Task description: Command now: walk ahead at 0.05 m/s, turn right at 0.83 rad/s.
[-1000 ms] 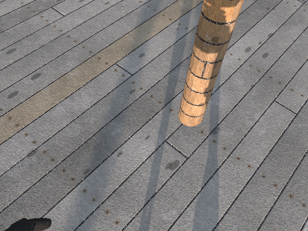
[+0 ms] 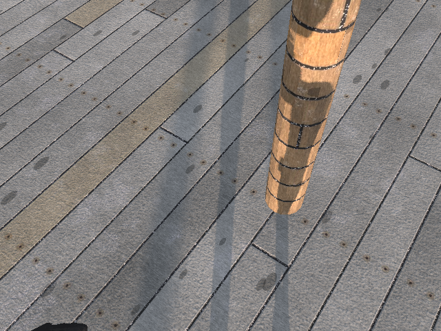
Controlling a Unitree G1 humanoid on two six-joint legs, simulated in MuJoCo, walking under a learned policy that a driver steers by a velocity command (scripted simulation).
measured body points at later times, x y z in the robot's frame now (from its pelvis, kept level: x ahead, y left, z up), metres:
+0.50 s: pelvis +0.08 +0.04 +0.01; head +0.12 +0.04 +0.46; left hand +0.39 +0.22 -0.06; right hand +0.09 -0.29 -0.07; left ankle +0.17 +0.12 -0.73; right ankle +0.04 -0.08 -0.68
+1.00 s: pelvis +0.06 +0.00 +0.01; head +0.07 -0.07 +0.45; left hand +0.40 +0.04 -0.06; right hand -0.09 -0.30 -0.10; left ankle +0.18 +0.11 -0.65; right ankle -0.01 -0.06 -0.73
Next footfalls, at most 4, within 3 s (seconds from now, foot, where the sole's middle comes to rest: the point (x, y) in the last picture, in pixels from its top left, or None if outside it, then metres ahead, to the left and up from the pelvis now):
0.02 right None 0.11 -0.10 -0.76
0.40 left None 0.21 0.10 -0.76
0.88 right None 0.01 -0.09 -0.76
1.32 left None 0.23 -0.07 -0.76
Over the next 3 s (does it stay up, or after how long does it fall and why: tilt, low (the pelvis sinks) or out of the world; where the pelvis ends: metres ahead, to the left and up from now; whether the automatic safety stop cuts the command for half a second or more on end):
stays up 0.29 -0.23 0.00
